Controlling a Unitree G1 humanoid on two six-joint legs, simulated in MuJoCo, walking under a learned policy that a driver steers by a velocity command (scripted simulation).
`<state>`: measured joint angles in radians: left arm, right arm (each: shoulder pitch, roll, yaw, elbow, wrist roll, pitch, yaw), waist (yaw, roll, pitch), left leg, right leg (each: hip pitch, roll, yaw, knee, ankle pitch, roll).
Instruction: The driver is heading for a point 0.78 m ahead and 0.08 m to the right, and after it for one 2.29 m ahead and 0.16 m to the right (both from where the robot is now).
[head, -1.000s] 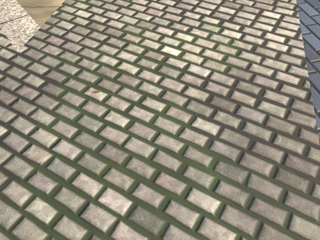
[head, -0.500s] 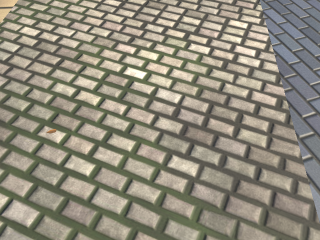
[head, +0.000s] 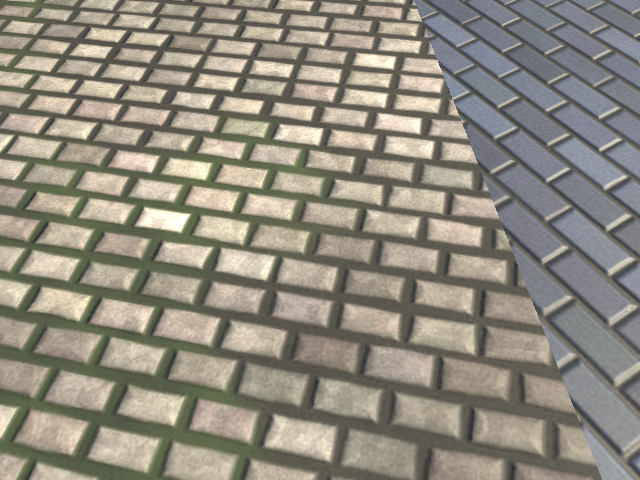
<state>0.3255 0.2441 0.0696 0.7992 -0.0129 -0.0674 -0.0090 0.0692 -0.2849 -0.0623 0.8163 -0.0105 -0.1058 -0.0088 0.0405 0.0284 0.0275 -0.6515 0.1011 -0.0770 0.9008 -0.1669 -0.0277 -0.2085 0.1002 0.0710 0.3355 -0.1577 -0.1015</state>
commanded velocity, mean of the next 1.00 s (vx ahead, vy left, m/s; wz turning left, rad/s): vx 0.50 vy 0.00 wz -0.36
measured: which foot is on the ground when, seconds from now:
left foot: up 0.00-0.22, down 0.24-0.76, up 0.78-1.00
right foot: down 0.00-0.26, up 0.28-0.74, down 0.76-1.00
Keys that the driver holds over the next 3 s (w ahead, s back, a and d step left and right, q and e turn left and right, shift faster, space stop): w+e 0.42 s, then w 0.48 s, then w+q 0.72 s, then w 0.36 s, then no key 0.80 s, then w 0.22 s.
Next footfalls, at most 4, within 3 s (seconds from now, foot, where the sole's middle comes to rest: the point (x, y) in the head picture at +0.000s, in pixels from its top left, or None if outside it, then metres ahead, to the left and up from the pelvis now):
0.24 left None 0.33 0.14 -0.78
0.76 right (462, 457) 0.52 -0.20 -0.78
1.30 left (384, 307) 0.88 -0.05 -0.78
1.78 right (460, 222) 1.15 -0.26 -0.78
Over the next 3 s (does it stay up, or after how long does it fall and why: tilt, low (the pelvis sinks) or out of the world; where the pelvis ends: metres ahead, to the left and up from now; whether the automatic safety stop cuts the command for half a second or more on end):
stays up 1.34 -0.11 -0.02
